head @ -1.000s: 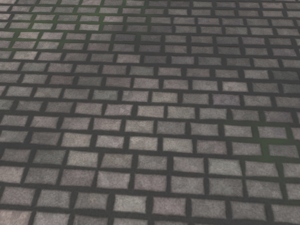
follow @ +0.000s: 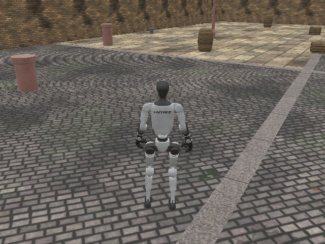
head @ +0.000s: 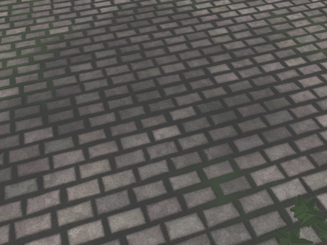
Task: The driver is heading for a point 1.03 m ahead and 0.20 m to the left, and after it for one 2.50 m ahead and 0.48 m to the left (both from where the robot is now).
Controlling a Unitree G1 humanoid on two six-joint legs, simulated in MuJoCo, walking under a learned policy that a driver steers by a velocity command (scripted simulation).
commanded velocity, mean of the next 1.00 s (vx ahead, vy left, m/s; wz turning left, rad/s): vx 0.38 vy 0.00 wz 0.00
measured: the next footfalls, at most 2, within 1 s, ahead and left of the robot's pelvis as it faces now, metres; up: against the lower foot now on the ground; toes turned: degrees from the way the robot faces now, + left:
right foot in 0.68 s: +0.44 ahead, -0.09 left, +0.00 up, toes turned +0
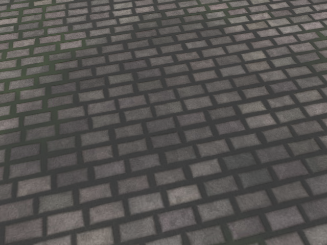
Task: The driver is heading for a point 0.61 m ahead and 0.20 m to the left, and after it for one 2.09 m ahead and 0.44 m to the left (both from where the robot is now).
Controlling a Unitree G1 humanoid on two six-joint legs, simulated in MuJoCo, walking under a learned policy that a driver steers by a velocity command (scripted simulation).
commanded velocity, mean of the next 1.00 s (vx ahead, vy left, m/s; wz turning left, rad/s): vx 0.11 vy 0.00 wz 0.48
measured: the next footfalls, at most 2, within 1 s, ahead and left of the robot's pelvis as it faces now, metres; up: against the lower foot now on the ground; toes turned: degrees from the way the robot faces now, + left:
left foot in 0.18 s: +0.25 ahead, +0.13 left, +0.00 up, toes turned +4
right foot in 0.62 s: +0.26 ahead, -0.10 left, +0.00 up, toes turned +25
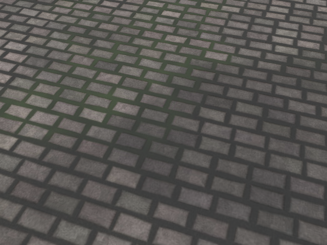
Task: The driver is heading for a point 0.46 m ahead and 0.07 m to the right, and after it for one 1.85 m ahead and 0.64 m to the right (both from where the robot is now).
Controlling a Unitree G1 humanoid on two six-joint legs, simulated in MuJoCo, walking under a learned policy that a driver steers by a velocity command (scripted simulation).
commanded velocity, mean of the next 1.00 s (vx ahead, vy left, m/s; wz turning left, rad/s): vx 0.45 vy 0.00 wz -0.24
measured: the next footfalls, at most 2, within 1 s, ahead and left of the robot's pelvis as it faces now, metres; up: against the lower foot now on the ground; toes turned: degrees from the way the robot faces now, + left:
left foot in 0.08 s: +0.05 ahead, +0.14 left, +0.00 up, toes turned +3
right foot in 0.54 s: +0.41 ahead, -0.08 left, +0.00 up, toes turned -5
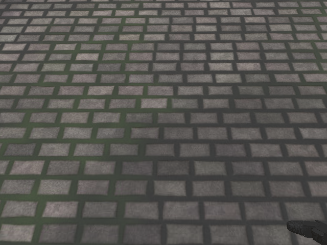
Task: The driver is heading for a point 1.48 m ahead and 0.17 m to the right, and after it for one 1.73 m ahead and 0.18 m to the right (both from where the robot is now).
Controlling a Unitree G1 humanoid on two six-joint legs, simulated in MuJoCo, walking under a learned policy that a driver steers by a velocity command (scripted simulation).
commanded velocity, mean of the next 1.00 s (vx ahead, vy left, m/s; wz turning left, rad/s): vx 0.33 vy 0.00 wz -0.33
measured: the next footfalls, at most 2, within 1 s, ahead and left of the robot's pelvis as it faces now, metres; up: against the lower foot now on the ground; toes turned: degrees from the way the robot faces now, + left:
left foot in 0.02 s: +0.17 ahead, +0.13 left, +0.00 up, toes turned -5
right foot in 0.52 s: +0.41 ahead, -0.18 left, +0.00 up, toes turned -19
